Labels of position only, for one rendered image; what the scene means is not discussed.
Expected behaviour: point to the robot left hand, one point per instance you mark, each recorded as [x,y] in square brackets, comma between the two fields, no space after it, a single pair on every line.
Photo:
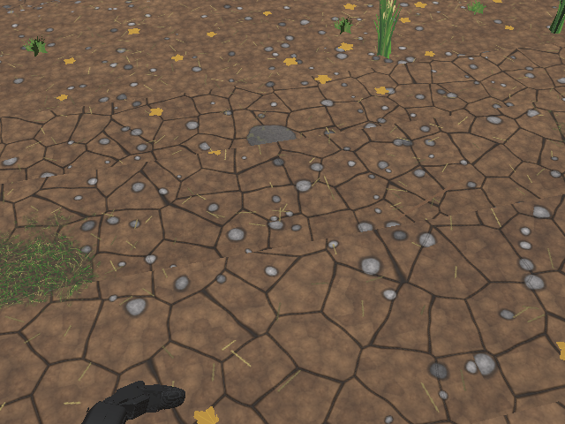
[133,400]

